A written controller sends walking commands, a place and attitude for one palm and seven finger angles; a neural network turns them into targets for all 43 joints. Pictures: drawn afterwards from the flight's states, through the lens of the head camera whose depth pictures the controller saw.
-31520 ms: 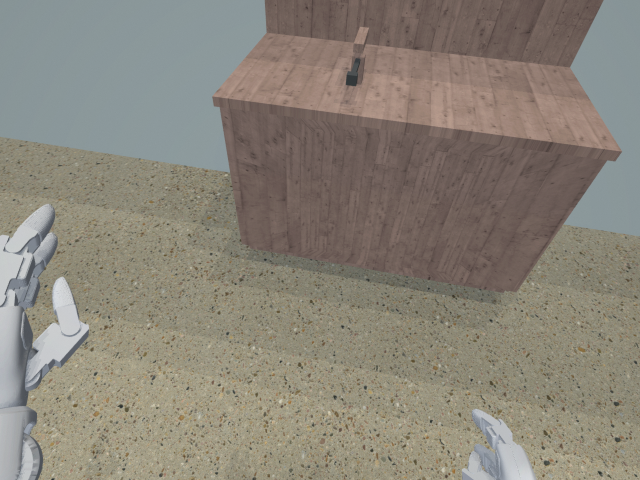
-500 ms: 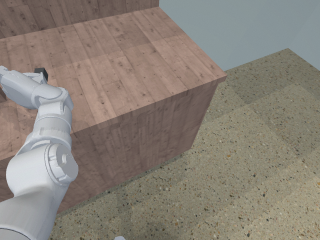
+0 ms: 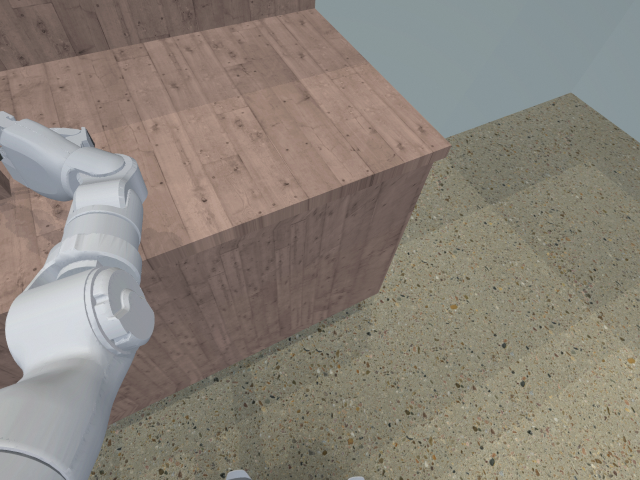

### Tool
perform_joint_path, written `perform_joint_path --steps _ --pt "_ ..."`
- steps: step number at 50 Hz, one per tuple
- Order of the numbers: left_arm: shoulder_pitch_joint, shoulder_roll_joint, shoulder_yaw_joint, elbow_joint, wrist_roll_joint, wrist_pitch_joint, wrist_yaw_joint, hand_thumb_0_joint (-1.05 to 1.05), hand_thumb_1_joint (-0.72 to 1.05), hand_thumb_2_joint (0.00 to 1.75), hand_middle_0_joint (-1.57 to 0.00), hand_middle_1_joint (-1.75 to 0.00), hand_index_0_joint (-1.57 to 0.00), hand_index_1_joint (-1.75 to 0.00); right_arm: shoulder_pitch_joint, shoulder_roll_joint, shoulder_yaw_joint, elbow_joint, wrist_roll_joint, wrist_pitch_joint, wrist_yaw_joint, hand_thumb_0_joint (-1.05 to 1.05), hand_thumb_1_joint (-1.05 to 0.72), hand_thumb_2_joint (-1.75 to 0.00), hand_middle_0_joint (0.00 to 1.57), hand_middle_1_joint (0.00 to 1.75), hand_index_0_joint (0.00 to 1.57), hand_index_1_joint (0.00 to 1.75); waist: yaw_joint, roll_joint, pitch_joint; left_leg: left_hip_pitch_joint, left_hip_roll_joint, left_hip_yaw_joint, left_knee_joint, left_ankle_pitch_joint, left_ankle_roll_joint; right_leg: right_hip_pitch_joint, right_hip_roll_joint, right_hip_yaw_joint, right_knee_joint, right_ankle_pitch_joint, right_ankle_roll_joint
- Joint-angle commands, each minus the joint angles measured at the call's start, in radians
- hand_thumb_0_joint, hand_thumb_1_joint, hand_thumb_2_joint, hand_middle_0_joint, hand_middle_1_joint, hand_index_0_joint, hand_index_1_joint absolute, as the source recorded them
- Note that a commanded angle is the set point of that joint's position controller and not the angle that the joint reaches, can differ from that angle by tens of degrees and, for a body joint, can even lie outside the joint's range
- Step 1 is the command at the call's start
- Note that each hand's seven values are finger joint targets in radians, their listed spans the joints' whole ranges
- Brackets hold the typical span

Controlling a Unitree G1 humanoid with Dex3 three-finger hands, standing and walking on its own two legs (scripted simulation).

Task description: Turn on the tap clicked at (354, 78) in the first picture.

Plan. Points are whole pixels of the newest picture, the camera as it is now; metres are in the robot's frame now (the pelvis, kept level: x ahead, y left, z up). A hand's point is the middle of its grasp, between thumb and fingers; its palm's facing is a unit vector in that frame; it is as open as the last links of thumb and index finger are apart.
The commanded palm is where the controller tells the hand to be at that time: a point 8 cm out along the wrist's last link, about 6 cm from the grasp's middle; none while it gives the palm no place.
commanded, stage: lift the hand up off the lever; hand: left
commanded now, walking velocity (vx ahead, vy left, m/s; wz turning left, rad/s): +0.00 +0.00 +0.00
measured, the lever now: (80, 144) +0.58 +0.28 +0.06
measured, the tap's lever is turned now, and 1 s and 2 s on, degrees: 76 76 76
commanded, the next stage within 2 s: draw the hand back beside the body in 0.64 s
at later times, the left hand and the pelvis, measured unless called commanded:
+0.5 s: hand (75, 126) +0.52 +0.24 +0.15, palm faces +0.83 -0.53 -0.14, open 7.8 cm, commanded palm +0.47 +0.25 +0.14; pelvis +0.01 +0.00 +0.01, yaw +0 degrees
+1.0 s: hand (86, 158) +0.46 +0.21 +0.15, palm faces +0.47 -0.88 -0.10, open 7.8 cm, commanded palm +0.40 +0.26 +0.16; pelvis +0.02 +0.00 +0.03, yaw -3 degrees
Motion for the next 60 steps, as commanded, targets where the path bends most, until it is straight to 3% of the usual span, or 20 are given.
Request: perform_joint_path --steps 1,4,11,21,25,28,29,33,37,38,40,44,47,48,49,50,52,54,58,60 --pt "-0.522 0.235 -0.043 -0.221 0.044 -0.056 0.010 0.00 0.90 0.90 -0.15 -0.15 -0.15 -0.15 0.152 -0.172 -0.055 -0.029 -0.002 -0.027 -0.005 0.00 -0.90 -0.90 0.20 0.30 0.20 0.30 -0.009 0.071 -0.391 0.362 -0.002 -0.026 -0.040 0.321 0.036 0.106 -0.029 0.069 -0.107 0.355 0.063" --pt "-0.494 0.192 -0.066 -0.249 0.040 -0.051 0.003 0.00 0.90 0.90 -0.15 -0.15 -0.15 -0.15 0.153 -0.168 -0.058 -0.033 0.000 -0.023 0.001 0.00 -0.90 -0.90 0.20 0.30 0.20 0.30 0.003 0.109 -0.410 0.411 -0.001 -0.024 -0.044 0.376 0.030 0.115 -0.024 0.062 -0.108 0.385 0.057" --pt "-0.438 0.226 -0.027 -0.294 0.021 -0.040 -0.005 0.00 0.90 0.90 -0.15 -0.15 -0.15 -0.15 0.145 -0.169 -0.060 -0.042 0.009 -0.016 -0.002 0.00 -0.90 -0.90 0.20 0.30 0.20 0.30 0.026 0.063 -0.388 0.386 -0.007 -0.007 -0.064 0.384 0.035 0.203 -0.030 0.071 -0.120 0.454 0.065" --pt "-0.451 0.138 -0.097 -0.315 0.015 -0.015 -0.015 0.00 0.90 0.90 -0.15 -0.15 -0.15 -0.15 0.122 -0.163 -0.062 -0.030 0.012 -0.020 -0.006 0.00 -0.90 -0.90 0.20 0.30 0.20 0.30 0.013 0.084 -0.345 0.445 -0.006 -0.011 -0.083 0.394 0.030 0.170 -0.027 0.060 -0.135 0.416 0.059" --pt "-0.396 0.130 -0.083 -0.272 -0.003 0.009 -0.016 0.00 0.90 0.90 -0.15 -0.15 -0.15 -0.15 0.109 -0.164 -0.062 -0.033 0.017 -0.012 -0.009 0.00 -0.90 -0.90 0.20 0.30 0.20 0.30 0.018 0.029 -0.308 0.415 -0.010 -0.008 -0.092 0.380 0.032 0.189 -0.032 0.061 -0.143 0.425 0.062" --pt "-0.444 0.178 -0.056 -0.271 0.004 0.018 -0.007 0.00 0.90 0.90 -0.15 -0.15 -0.15 -0.15 0.104 -0.170 -0.059 -0.038 0.016 -0.010 -0.014 0.00 -0.90 -0.90 0.20 0.30 0.20 0.30 0.011 -0.014 -0.300 0.364 -0.016 -0.006 -0.093 0.321 0.039 0.202 -0.041 0.071 -0.148 0.421 0.071" --pt "-0.473 0.200 -0.045 -0.311 0.011 0.008 -0.003 0.00 0.90 0.90 -0.15 -0.15 -0.15 -0.15 0.102 -0.170 -0.059 -0.038 0.014 -0.010 -0.016 0.00 -0.90 -0.90 0.20 0.30 0.20 0.30 0.020 0.030 -0.326 0.387 -0.016 -0.008 -0.092 0.338 0.038 0.199 -0.040 0.072 -0.144 0.422 0.065" --pt "-0.463 0.157 -0.082 -0.323 0.036 -0.002 0.002 0.00 0.90 0.90 -0.15 -0.15 -0.15 -0.15 0.100 -0.159 -0.059 -0.041 0.011 -0.014 -0.013 0.00 -0.90 -0.90 0.20 0.30 0.20 0.30 0.010 0.034 -0.337 0.401 -0.012 -0.006 -0.070 0.375 0.038 0.181 -0.039 0.069 -0.127 0.452 0.067" --pt "-0.439 0.192 -0.054 -0.301 0.013 0.001 -0.014 0.00 0.90 0.90 -0.15 -0.15 -0.15 -0.15 0.101 -0.164 -0.060 -0.050 0.017 -0.011 -0.022 0.00 -0.90 -0.90 0.20 0.30 0.20 0.30 0.019 0.006 -0.353 0.365 -0.019 -0.002 -0.076 0.338 0.039 0.228 -0.049 0.082 -0.133 0.478 0.077" --pt "-0.369 0.167 -0.222 -0.372 0.042 -0.011 -0.164 0.00 0.90 0.90 -0.15 -0.15 -0.15 -0.15 0.098 -0.171 -0.070 -0.084 0.029 0.008 -0.040 0.00 -0.90 -0.90 0.20 0.30 0.20 0.30 0.009 -0.001 -0.382 0.403 -0.033 0.019 -0.070 0.390 0.038 0.298 -0.046 0.107 -0.117 0.580 0.071" --pt "-0.272 0.213 -0.185 -0.500 -0.010 -0.046 -0.296 0.00 0.90 0.90 -0.15 -0.16 -0.15 -0.16 0.114 -0.164 -0.071 -0.125 0.061 0.022 -0.066 0.00 -0.90 -0.90 0.20 0.30 0.20 0.30 0.063 0.068 -0.489 0.502 -0.031 0.031 -0.089 0.487 0.038 0.402 -0.047 0.122 -0.127 0.722 0.068" --pt "0.059 0.176 -0.180 -0.623 -0.190 -0.110 -0.544 0.00 0.90 0.90 -0.16 -0.17 -0.16 -0.17 0.079 -0.158 -0.053 -0.161 0.106 0.022 -0.094 0.00 -0.90 -0.90 0.20 0.30 0.20 0.30 0.127 -0.022 -0.356 0.501 -0.034 0.029 -0.157 0.477 0.034 0.512 -0.038 0.121 -0.172 0.809 0.066" --pt "0.192 0.204 -0.114 -0.755 -0.260 -0.096 -0.558 0.00 0.90 0.90 -0.16 -0.18 -0.16 -0.18 0.007 -0.149 -0.043 -0.205 0.128 0.021 -0.108 0.00 -0.90 -0.90 0.20 0.30 0.20 0.30 0.183 -0.007 -0.278 0.498 -0.041 0.047 -0.201 0.419 0.036 0.554 -0.044 0.118 -0.206 0.776 0.073" --pt "0.305 0.354 -0.156 -0.662 -0.212 -0.084 -0.617 0.00 0.90 0.90 -0.16 -0.18 -0.16 -0.18 -0.005 -0.181 -0.043 -0.191 0.146 0.036 -0.096 0.00 -0.90 -0.90 0.20 0.30 0.20 0.30 0.170 0.010 -0.240 0.556 -0.033 0.065 -0.261 0.389 0.034 0.564 -0.064 0.139 -0.226 0.770 0.077" --pt "0.257 0.383 -0.130 -0.727 -0.229 -0.092 -0.644 0.00 0.90 0.90 -0.16 -0.19 -0.16 -0.19 -0.017 -0.178 -0.043 -0.210 0.152 0.041 -0.097 0.00 -0.90 -0.90 0.20 0.30 0.20 0.30 0.176 0.052 -0.213 0.575 -0.036 0.071 -0.279 0.399 0.039 0.566 -0.062 0.134 -0.248 0.746 0.070" --pt "0.212 0.328 -0.204 -0.834 -0.236 -0.111 -0.671 0.00 0.90 0.90 -0.16 -0.19 -0.16 -0.19 -0.057 -0.172 -0.040 -0.237 0.162 0.036 -0.098 0.00 -0.90 -0.90 0.20 0.30 0.20 0.30 0.165 0.078 -0.210 0.625 -0.037 0.080 -0.295 0.400 0.041 0.558 -0.059 0.140 -0.276 0.726 0.071" --pt "0.231 0.276 -0.257 -0.886 -0.257 -0.128 -0.702 0.00 0.90 0.90 -0.16 -0.19 -0.16 -0.19 -0.100 -0.168 -0.038 -0.256 0.173 0.027 -0.109 0.00 -0.90 -0.90 0.20 0.30 0.20 0.30 0.153 -0.027 -0.161 0.659 -0.030 0.076 -0.326 0.373 0.048 0.542 -0.049 0.135 -0.317 0.672 0.075" --pt "0.221 0.196 -0.339 -0.949 -0.269 -0.140 -0.727 0.00 0.90 0.90 -0.17 -0.20 -0.17 -0.20 -0.140 -0.164 -0.038 -0.264 0.181 0.011 -0.118 0.00 -0.90 -0.90 0.20 0.30 0.20 0.30 0.140 0.023 -0.118 0.721 -0.026 0.080 -0.350 0.351 0.050 0.489 -0.037 0.133 -0.356 0.569 0.064" --pt "0.340 0.126 -0.391 -0.892 -0.277 -0.140 -0.744 0.00 0.90 0.90 -0.17 -0.21 -0.17 -0.21 -0.181 -0.166 -0.029 -0.262 0.181 -0.003 -0.124 0.00 -0.90 -0.90 0.20 0.30 0.20 0.30 0.144 -0.071 -0.007 0.731 -0.024 0.058 -0.405 0.228 0.049 0.433 -0.021 0.115 -0.408 0.355 0.052" --pt "0.362 0.119 -0.396 -0.915 -0.278 -0.148 -0.752 0.00 0.90 0.90 -0.17 -0.22 -0.17 -0.22 -0.208 -0.160 -0.020 -0.271 0.181 -0.006 -0.127 0.00 -0.90 -0.90 0.20 0.30 0.20 0.30 0.152 -0.039 0.010 0.748 -0.031 0.058 -0.424 0.188 0.048 0.428 -0.025 0.118 -0.430 0.307 0.049"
